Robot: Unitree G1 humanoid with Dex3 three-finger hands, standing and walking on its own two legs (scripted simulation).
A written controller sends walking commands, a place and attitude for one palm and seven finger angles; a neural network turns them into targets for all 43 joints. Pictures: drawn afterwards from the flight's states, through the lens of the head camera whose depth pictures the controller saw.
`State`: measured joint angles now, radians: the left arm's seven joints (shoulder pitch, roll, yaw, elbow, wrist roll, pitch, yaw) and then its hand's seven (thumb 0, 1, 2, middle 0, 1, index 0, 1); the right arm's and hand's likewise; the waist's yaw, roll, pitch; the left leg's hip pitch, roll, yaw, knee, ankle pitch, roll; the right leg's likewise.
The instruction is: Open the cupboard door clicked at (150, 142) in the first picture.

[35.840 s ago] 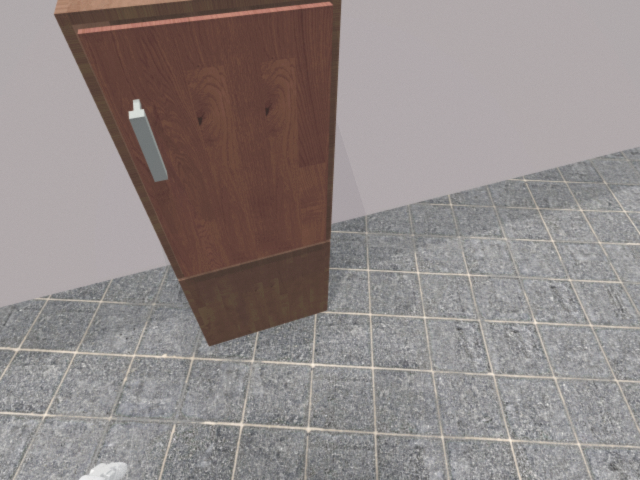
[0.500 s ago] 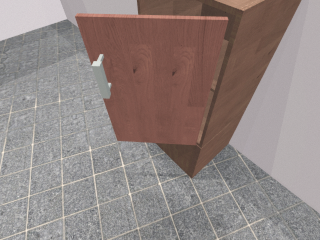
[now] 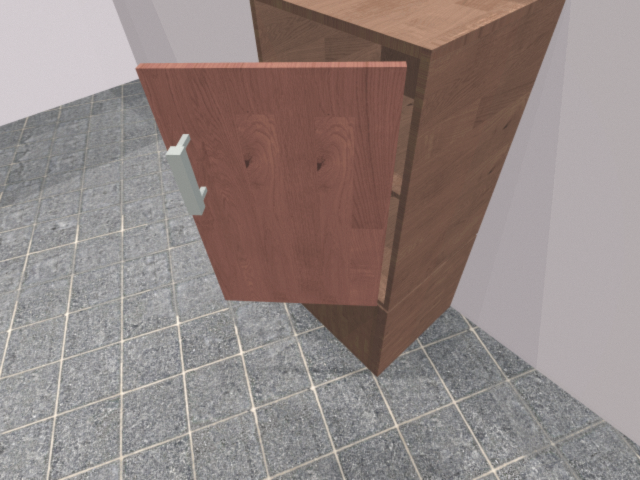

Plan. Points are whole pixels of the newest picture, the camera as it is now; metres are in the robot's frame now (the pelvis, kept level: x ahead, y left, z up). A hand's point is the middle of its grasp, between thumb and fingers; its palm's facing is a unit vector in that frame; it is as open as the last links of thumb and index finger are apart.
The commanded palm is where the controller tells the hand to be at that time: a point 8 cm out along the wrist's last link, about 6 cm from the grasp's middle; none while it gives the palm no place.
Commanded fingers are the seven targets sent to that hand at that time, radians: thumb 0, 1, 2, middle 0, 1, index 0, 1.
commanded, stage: come to a stop and stand still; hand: left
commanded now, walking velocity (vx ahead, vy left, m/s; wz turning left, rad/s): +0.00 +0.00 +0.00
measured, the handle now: (190, 175) +0.56 +0.25 +0.08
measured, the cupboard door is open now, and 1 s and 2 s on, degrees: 44 44 44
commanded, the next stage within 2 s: look again from close up in 0.20 s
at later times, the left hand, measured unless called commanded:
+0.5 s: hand out of the picture +0.04 +0.18 -0.17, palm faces +0.01 -0.98 -0.22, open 7.3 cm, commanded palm none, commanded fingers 0.00 0.90 0.90 -0.20 -0.30 -0.20 -0.30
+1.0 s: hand out of the picture +0.13 +0.21 -0.11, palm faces +0.23 -0.96 -0.19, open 7.4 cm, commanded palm +0.12 +0.25 -0.06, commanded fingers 0.00 0.76 0.84 -0.21 -0.39 -0.21 -0.39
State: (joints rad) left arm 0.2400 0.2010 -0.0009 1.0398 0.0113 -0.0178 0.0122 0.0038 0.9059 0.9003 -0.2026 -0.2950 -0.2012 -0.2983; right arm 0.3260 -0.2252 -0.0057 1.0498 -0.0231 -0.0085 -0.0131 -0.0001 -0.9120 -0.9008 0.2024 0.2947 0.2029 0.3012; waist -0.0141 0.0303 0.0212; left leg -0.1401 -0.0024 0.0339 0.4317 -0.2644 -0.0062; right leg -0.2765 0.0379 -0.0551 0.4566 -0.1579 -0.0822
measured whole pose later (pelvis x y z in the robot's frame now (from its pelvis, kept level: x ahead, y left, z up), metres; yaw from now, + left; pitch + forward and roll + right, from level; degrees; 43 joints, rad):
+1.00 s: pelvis +0.02 +0.02 +0.00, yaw +1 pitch -1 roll +1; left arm 0.44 0.17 0.02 0.49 -0.13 -0.01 0.07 0.02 0.91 0.89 -0.20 -0.30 -0.20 -0.31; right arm 0.35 -0.19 0.01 0.96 0.03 -0.16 -0.08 0.00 -0.91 -0.90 0.20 0.30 0.20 0.30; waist 0.00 0.01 0.02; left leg -0.12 -0.02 0.03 0.45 -0.31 0.01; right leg -0.26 0.02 -0.05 0.48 -0.20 -0.05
